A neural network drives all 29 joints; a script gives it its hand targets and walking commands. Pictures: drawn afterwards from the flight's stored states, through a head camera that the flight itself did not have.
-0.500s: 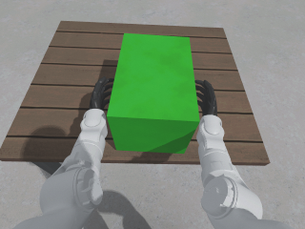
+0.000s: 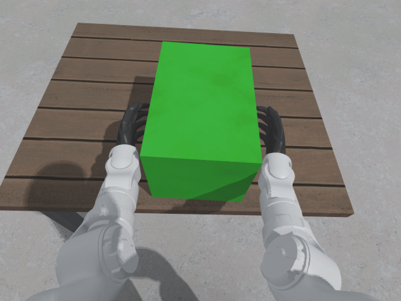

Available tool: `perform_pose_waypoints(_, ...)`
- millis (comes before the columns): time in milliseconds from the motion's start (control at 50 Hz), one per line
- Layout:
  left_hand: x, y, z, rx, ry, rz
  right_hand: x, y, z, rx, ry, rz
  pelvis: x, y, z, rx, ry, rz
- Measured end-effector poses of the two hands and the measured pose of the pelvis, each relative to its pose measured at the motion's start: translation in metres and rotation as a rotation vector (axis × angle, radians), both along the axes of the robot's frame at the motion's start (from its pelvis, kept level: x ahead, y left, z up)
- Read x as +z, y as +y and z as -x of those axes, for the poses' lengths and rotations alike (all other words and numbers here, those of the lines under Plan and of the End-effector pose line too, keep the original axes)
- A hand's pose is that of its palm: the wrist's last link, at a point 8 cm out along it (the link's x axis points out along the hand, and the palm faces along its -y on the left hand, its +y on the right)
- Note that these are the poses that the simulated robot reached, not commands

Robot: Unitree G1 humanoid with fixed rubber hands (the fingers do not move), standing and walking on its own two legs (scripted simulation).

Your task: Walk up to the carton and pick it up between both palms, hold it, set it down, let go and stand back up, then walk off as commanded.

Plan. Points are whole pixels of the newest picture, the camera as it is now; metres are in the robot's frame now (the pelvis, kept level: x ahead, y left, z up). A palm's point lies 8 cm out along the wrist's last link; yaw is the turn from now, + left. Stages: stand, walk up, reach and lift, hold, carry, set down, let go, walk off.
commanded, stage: set down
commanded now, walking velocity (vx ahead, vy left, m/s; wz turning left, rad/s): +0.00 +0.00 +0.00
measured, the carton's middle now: (201, 121) +0.51 +0.00 +0.00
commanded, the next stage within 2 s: none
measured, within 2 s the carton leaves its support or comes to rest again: neither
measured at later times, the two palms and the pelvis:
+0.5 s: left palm (128, 141) +0.43 +0.16 +0.03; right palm (273, 147) +0.41 -0.14 +0.04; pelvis +0.00 +0.00 +0.00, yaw +0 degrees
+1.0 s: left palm (131, 140) +0.45 +0.16 +0.01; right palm (273, 148) +0.43 -0.15 +0.02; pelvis +0.00 +0.00 -0.01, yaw -2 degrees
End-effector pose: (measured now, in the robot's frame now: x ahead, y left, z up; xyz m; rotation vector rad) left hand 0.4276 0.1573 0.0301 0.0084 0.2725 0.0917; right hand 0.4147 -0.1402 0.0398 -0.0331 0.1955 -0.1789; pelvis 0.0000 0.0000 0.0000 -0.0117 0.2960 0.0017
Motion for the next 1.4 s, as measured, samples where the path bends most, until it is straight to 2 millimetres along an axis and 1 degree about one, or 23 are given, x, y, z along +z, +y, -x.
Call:
perform_pose_waypoints(480, -0.002, 0.0, 0.0, 0.005, 0.003, 0.013, 0.001, 0.0, 0.0, 0.003, 0.008, 0.026, 0.001, 0.0, -0.001, 0.0, -0.012, -0.002)
perform_pose_waypoints(720, -0.008, 0.001, -0.003, 0.001, 0.019, 0.008, 0.0, -0.001, 0.0, 0.008, 0.022, 0.035, 0.0, 0.001, -0.002, -0.009, -0.003, -0.001)
perform_pose_waypoints(840, -0.015, 0.0, -0.007, -0.009, 0.056, -0.025, -0.009, -0.003, -0.002, 0.023, 0.062, 0.006, -0.003, 0.003, -0.001, -0.022, 0.039, 0.006)
perform_pose_waypoints(980, -0.023, 0.0, -0.016, -0.014, 0.093, -0.029, -0.021, -0.007, -0.01, 0.051, 0.138, -0.017, -0.012, 0.005, 0.001, -0.027, 0.129, 0.02)
perform_pose_waypoints(1100, -0.022, 0.008, -0.025, -0.008, 0.073, -0.038, -0.023, -0.015, -0.02, 0.053, 0.128, -0.009, -0.02, 0.007, 0.003, -0.029, 0.186, 0.026)
perform_pose_waypoints(1200, -0.027, 0.017, -0.028, 0.01, 0.061, -0.048, -0.026, -0.026, -0.027, 0.049, 0.106, -0.005, -0.026, 0.007, 0.008, -0.027, 0.232, 0.026)
perform_pose_waypoints(1300, -0.039, 0.02, -0.023, -0.001, 0.045, -0.053, -0.036, -0.035, -0.029, 0.07, 0.069, 0.009, -0.029, 0.005, 0.016, -0.025, 0.269, 0.024)
perform_pose_waypoints(1400, -0.056, 0.016, -0.004, -0.023, 0.034, -0.052, -0.058, -0.039, -0.015, 0.093, 0.051, -0.002, -0.03, 0.001, 0.022, -0.016, 0.29, 0.018)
